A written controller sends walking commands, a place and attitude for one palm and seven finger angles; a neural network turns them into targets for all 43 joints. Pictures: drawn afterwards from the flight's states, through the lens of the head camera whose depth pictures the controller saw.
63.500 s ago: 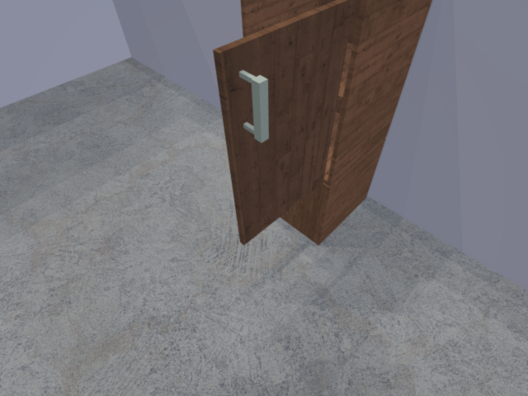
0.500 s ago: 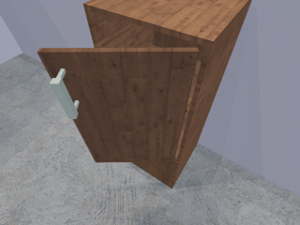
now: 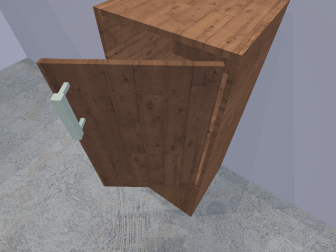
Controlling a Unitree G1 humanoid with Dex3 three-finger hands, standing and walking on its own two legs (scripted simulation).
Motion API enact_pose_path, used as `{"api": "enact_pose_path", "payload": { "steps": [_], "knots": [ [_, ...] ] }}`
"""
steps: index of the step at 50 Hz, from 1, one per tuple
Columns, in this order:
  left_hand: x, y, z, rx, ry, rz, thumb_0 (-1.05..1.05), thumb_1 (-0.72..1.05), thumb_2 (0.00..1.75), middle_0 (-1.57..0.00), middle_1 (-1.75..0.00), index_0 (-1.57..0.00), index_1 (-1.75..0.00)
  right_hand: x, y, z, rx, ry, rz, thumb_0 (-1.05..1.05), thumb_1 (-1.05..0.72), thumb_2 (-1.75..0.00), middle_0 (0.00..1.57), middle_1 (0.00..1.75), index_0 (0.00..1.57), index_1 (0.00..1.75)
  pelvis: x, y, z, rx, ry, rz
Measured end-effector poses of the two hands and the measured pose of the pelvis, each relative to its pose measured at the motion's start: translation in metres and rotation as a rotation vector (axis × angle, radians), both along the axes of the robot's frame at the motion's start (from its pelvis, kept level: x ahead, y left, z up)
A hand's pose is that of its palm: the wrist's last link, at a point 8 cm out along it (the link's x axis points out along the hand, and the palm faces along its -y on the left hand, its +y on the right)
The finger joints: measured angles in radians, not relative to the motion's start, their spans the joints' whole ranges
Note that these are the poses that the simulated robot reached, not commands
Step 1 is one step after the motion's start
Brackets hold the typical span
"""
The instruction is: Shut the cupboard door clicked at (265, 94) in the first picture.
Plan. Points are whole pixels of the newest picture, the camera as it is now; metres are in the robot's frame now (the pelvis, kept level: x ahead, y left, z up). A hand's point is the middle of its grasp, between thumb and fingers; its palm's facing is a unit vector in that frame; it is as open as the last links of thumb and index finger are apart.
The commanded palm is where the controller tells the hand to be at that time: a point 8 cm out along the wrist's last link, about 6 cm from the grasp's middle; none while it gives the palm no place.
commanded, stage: come to a stop and stand still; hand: left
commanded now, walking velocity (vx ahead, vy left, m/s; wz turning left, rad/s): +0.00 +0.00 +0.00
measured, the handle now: (71, 112) +0.38 +0.26 +0.13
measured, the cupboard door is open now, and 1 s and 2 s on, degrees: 34 34 34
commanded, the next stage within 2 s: look again from close up in 0.16 s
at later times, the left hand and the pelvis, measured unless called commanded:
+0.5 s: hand out of the picture +0.00 +0.17 -0.18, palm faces +0.04 -0.98 -0.19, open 7.4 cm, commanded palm none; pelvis +0.01 -0.01 +0.00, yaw +1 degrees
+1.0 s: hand out of the picture +0.00 +0.17 -0.18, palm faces +0.05 -0.98 -0.20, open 7.4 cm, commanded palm none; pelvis -0.01 +0.00 +0.00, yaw +0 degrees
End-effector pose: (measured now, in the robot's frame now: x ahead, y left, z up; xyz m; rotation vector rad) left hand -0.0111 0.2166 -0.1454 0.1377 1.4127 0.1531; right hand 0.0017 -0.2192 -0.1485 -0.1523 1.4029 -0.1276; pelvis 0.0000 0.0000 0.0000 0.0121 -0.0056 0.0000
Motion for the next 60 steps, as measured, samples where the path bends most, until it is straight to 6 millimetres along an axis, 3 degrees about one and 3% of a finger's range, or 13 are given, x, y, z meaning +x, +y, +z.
{"api": "enact_pose_path", "payload": {
  "steps": [16,45,52,60],
  "knots": [
    [0.011,0.000,0.001,0.010,-0.020,0.006,0.00,0.92,0.89,-0.20,-0.30,-0.20,-0.30,0.005,-0.004,0.000,-0.002,0.009,0.005,0.01,-0.92,-0.90,0.20,0.30,0.20,0.30,0.006,-0.004,0.000,-0.001,-0.003,0.006],
    [0.002,0.001,0.000,-0.001,-0.019,0.021,0.00,0.91,0.89,-0.20,-0.30,-0.20,-0.30,0.000,-0.001,0.003,-0.005,0.014,0.010,0.01,-0.92,-0.90,0.20,0.30,0.20,0.30,0.000,-0.002,0.001,-0.002,-0.008,0.014],
    [0.000,0.009,0.001,0.024,-0.035,0.024,0.00,0.91,0.89,-0.20,-0.30,-0.20,-0.30,0.000,-0.002,0.000,-0.012,-0.009,0.002,0.01,-0.92,-0.90,0.20,0.30,0.20,0.30,-0.012,0.001,-0.001,0.004,-0.008,0.004],
    [-0.007,0.027,-0.002,0.053,-0.078,0.013,0.00,0.91,0.89,-0.21,-0.30,-0.20,-0.30,-0.005,-0.001,-0.007,-0.018,-0.062,-0.011,0.01,-0.91,-0.90,0.20,0.30,0.20,0.30,-0.041,0.009,-0.009,-0.005,-0.025,0.008]
  ]
}}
